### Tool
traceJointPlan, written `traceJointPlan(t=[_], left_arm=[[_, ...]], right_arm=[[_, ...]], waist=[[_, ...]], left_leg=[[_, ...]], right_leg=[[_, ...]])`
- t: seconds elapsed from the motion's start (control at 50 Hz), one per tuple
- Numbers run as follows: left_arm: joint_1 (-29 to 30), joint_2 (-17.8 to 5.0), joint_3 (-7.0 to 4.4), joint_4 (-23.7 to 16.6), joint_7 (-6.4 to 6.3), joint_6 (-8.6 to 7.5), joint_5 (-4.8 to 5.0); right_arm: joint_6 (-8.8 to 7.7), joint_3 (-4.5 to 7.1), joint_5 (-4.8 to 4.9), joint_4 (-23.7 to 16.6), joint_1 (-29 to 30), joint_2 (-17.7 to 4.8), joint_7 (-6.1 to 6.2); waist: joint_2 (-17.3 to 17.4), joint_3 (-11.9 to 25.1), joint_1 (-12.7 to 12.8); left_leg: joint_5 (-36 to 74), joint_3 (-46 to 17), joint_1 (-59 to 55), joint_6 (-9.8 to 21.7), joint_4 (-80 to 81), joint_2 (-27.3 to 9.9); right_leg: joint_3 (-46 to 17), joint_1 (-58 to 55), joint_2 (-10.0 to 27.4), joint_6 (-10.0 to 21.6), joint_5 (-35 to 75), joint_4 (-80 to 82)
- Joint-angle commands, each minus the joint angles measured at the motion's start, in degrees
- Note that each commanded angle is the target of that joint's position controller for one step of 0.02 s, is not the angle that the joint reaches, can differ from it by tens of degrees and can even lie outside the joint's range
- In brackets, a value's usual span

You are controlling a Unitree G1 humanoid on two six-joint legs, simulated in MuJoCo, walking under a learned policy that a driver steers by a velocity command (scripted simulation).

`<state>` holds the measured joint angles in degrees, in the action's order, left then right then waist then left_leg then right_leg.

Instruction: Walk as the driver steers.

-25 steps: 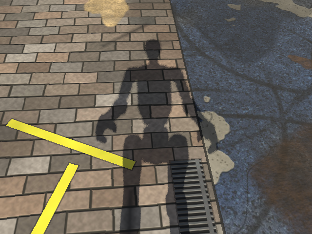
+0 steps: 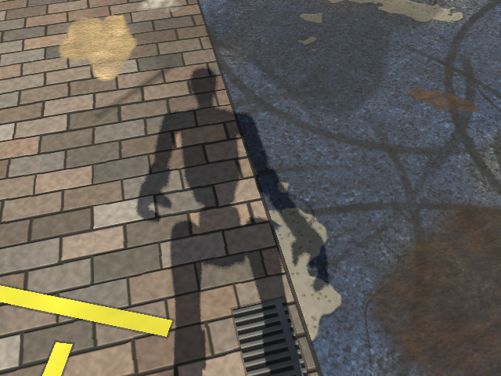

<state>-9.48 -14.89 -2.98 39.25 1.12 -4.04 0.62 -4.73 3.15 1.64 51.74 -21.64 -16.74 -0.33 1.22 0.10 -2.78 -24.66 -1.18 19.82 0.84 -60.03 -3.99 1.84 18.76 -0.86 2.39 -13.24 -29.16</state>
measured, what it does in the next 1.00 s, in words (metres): walks ahead: left foot, then right foot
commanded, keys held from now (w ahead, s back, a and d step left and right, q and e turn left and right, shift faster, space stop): w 0.64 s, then w+q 0.36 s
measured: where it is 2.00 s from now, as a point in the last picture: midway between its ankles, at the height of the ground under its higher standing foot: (191, 208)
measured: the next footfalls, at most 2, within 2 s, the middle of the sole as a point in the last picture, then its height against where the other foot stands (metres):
left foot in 0.40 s outside the picture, level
right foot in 0.92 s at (293, 302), level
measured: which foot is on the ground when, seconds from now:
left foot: up 0.00-0.38, down 0.40-0.92, up 0.94-1.00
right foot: down 0.00-0.42, up 0.44-0.90, down 0.92-1.00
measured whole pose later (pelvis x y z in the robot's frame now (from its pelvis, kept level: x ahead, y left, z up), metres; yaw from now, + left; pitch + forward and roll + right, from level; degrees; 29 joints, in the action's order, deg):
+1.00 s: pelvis +0.56 +0.00 -0.01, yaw +8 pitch +2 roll +0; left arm -5.0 -14.7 -2.6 41.5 1.1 -6.2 -0.3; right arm -3.1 3.3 1.9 48.8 -21.7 -17.3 0.4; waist 1.5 -1.5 -2.9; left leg -27.3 -4.5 16.8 1.3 -59.7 0.8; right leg 1.9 24.2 0.7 1.2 -9.6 -31.2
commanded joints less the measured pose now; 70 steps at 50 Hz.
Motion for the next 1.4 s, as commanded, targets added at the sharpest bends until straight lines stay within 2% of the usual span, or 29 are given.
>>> traceJointPlan(t=[0.02,0.1,0.22,0.32,0.36,0.38,0.4,0.42,0.44,0.46,0.48,0.5,0.52,0.6,0.68,0.78,0.86,0.9,0.92,0.94,0.96,0.98,1.02,1.06,1.12,1.2,1.32,1.38,1.4], left_arm=[[-6.94,-7.04,-1.92,-0.66,0.29,-0.48,-0.55],[-6.01,-7.19,-2.12,0.55,-0.06,-1.43,-0.58],[-10.86,-9.75,-2.71,3.62,-1.20,-1.20,0.17],[-13.80,-10.82,-3.20,6.50,-1.60,-0.11,0.86],[-13.22,-11.95,-3.47,6.79,-1.83,0.60,0.56],[-12.56,-11.75,-3.23,6.82,-1.97,1.10,0.35],[-13.13,-10.04,-2.32,6.20,-2.23,1.27,-0.30],[-21.28,-3.12,-0.20,4.86,-1.62,0.27,-0.42],[-19.77,-4.31,-0.11,6.02,-1.29,-1.10,0.03],[-13.80,-9.28,-1.50,4.33,-0.87,-1.89,1.74],[-9.22,-9.49,-1.32,2.98,-0.89,-2.29,2.03],[-6.88,-8.96,-1.37,2.54,-1.13,-2.21,1.07],[-7.50,-8.59,-1.71,2.84,-1.33,-1.57,0.45],[-8.94,-5.57,-1.21,3.45,-1.78,0.61,-0.16],[-0.10,-4.76,-0.84,0.97,-1.63,-0.11,-0.82],[9.74,-3.90,-0.25,-1.54,-0.18,-1.53,-0.02],[9.55,-6.73,-1.10,-1.99,0.73,-2.62,0.27],[-0.01,-9.73,-2.70,0.64,0.25,-3.07,0.06],[-9.42,-13.21,-3.81,1.94,-0.32,-3.22,-1.03],[-14.35,-18.61,-5.21,3.15,-0.56,-2.42,-1.68],[-15.11,-13.91,-4.06,3.15,-0.39,-2.15,-1.18],[-11.64,-10.06,-2.89,2.73,-0.54,-2.09,-0.85],[-5.22,-6.50,-1.74,2.78,-0.58,-1.88,-1.01],[-2.01,-5.32,-1.54,3.19,-0.61,-2.29,-1.38],[-1.55,-7.10,-2.37,4.49,-0.80,-3.03,-1.27],[-2.02,-9.10,-3.07,5.69,-1.37,-2.60,-1.21],[-6.17,-12.13,-4.13,7.76,-1.65,-0.82,0.36],[-5.57,-14.55,-4.88,7.80,-1.87,0.41,1.33],[-4.77,-14.87,-4.93,7.63,-1.94,0.94,1.65]], right_arm=[[-1.87,1.61,-0.68,-6.43,6.35,-6.55,-0.17],[-0.26,1.08,-1.18,-6.91,6.83,-3.60,-0.58],[-0.90,-0.44,-1.01,-11.31,19.99,-1.51,-1.72],[-1.18,-0.07,-0.82,-14.07,23.88,-3.70,-2.97],[-1.15,0.81,-0.91,-13.49,19.82,-5.69,-2.87],[-1.04,1.98,-0.98,-11.60,12.64,-7.63,-2.44],[-0.84,3.10,-1.25,-9.43,3.09,-10.59,-1.81],[-0.64,4.51,-2.41,-8.45,-3.34,-16.68,-1.51],[-0.48,3.35,-1.33,-7.83,-4.66,-12.51,-1.75],[-0.42,2.34,-0.90,-8.26,-0.58,-9.82,-1.57],[-0.28,1.88,-1.06,-9.07,3.59,-8.30,-1.34],[-0.28,1.41,-1.55,-9.35,7.04,-6.81,-1.37],[-0.60,0.93,-2.31,-9.74,9.15,-5.25,-1.49],[-1.85,1.34,-1.94,-8.51,9.74,-6.23,-1.48],[-1.32,1.68,-1.34,-6.84,6.29,-7.50,-0.39],[0.09,2.24,-0.33,-4.84,0.49,-9.37,0.35],[1.34,2.74,-0.16,-4.42,-0.22,-9.85,0.99],[1.74,2.30,-0.47,-4.71,0.59,-8.50,1.04],[1.62,0.98,-1.37,-6.16,1.17,-4.97,0.89],[0.63,-0.60,-0.92,-8.12,-5.61,0.66,0.84],[-0.03,0.19,0.45,-7.72,-4.87,-3.53,0.78],[-0.04,1.50,1.25,-8.61,-0.21,-7.97,0.79],[0.55,1.83,0.28,-9.70,4.56,-7.23,0.91],[1.98,2.05,0.29,-9.96,3.80,-5.24,0.55],[3.41,1.73,-0.06,-11.64,5.52,-2.98,0.42],[3.19,1.26,-0.23,-13.64,10.44,-2.04,-0.72],[3.13,0.97,-0.29,-18.14,20.19,-2.24,-2.63],[3.56,2.38,-0.56,-18.78,16.96,-4.92,-2.87],[3.72,3.65,-0.41,-17.26,10.25,-6.88,-2.68]], waist=[[-7.58,-0.41,4.74],[-5.89,-1.60,1.80],[-4.51,-4.71,5.62],[-4.49,-4.93,5.16],[-6.28,-1.33,2.53],[-6.15,3.37,-1.42],[-4.64,10.78,-5.24],[8.73,21.13,-2.82],[13.06,25.81,-3.98],[9.17,15.71,-3.96],[4.65,9.08,-2.64],[1.50,4.13,-0.71],[2.54,2.30,1.53],[3.05,0.22,4.18],[1.09,-2.16,1.83],[1.33,-3.62,-1.79],[3.74,-2.60,0.14],[3.73,2.74,5.33],[-0.06,11.35,9.45],[-15.58,19.64,7.23],[-16.99,20.80,8.55],[-11.86,12.36,8.91],[-7.31,4.06,6.36],[-8.75,0.85,3.66],[-6.08,-1.26,2.66],[-4.73,-2.50,3.83],[-3.85,-5.44,6.79],[-5.97,-1.84,3.31],[-5.73,1.85,-0.84]], left_leg=[[7.96,-1.80,25.17,1.18,-6.18,-4.66],[15.60,-0.95,22.53,-0.95,0.19,-4.98],[31.64,1.59,16.94,-1.13,23.42,-1.27],[26.71,0.41,16.97,2.06,30.11,0.18],[21.54,2.93,9.52,3.78,30.34,3.02],[21.35,4.95,-0.51,5.42,31.21,5.10],[23.50,0.87,-17.15,7.95,28.50,0.89],[13.51,-26.24,-41.42,17.77,30.22,-15.06],[6.27,-43.33,-44.74,19.69,40.94,-18.42],[2.03,-35.73,-38.06,16.23,42.39,-16.64],[4.28,-28.01,-28.91,14.25,43.44,-14.61],[9.01,-22.34,-19.90,13.38,45.23,-12.47],[12.99,-18.38,-13.84,12.55,47.08,-10.40],[19.81,-10.79,-6.32,14.08,52.64,-8.61],[24.25,-6.17,-8.34,12.65,53.53,-6.41],[22.04,-6.48,-11.61,11.42,50.58,-6.50],[22.13,-11.41,-16.62,9.66,44.35,-9.23],[29.71,-10.00,-14.81,7.35,33.92,-5.92],[23.44,-7.25,-6.79,5.14,18.59,-2.05],[-0.83,-0.78,15.08,0.86,-2.31,6.61],[-9.17,-6.37,22.48,0.52,-11.38,5.02],[-4.86,-6.81,25.94,0.77,-14.30,2.29],[3.16,-5.02,23.40,0.45,-10.95,-1.54],[6.81,-4.97,18.57,0.12,-7.60,-3.57],[10.70,-4.56,19.45,-0.90,-3.33,-4.24],[22.18,-2.58,19.03,-0.97,9.48,-3.82],[22.36,2.38,18.35,1.74,21.70,-1.95],[13.87,6.73,10.37,5.01,22.97,2.76],[13.85,8.37,1.52,6.68,24.98,5.58]], right_leg=[[-21.04,-18.46,15.29,10.65,-1.25,18.01],[-12.44,-13.00,13.02,11.26,14.56,21.41],[-5.88,-10.79,11.36,9.36,14.20,23.05],[-6.58,-21.37,15.62,7.57,19.62,18.22],[-5.90,-24.01,15.20,6.26,35.36,11.50],[-3.95,-22.99,12.90,4.97,44.00,2.18],[-2.16,-14.40,10.21,3.05,37.52,-11.68],[-0.70,9.34,1.29,-1.32,11.45,-36.36],[-8.76,17.84,-2.83,-1.52,-19.38,-45.06],[-9.68,24.13,0.96,-0.79,-17.62,-48.89],[-7.49,24.50,4.11,-0.17,-12.53,-46.62],[-6.24,22.69,6.41,-0.25,-8.38,-42.41],[-6.62,18.81,8.35,-0.24,-5.41,-39.19],[-5.84,15.80,9.78,-2.21,0.36,-32.84],[-5.00,18.90,9.30,-3.75,13.28,-18.20],[-3.60,14.89,5.25,-4.60,19.11,-3.64],[-4.87,10.31,3.85,-2.84,12.52,1.66],[-3.14,-4.17,2.80,-0.21,9.98,4.21],[-9.85,-19.96,10.58,3.30,10.18,1.39],[-33.24,-40.85,24.69,11.32,1.66,4.46],[-43.44,-40.46,25.84,12.87,-8.08,10.30],[-34.65,-34.13,23.83,10.30,-9.66,11.28],[-21.93,-20.85,19.37,8.09,-1.15,14.24],[-14.28,-13.36,17.07,7.41,4.19,17.96],[-7.42,-10.90,17.34,8.59,11.49,20.98],[1.51,-12.41,15.66,7.58,15.42,21.82],[7.24,-20.40,17.76,5.59,18.58,19.45],[9.88,-23.88,17.97,3.88,41.95,8.88],[11.39,-22.56,16.69,2.84,48.50,-0.70]])
Keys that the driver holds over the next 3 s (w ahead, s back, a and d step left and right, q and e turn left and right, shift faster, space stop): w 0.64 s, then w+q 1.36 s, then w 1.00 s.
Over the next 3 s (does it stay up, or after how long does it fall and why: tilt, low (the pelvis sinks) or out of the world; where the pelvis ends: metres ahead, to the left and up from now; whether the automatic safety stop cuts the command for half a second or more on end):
stays up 1.44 0.62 -0.01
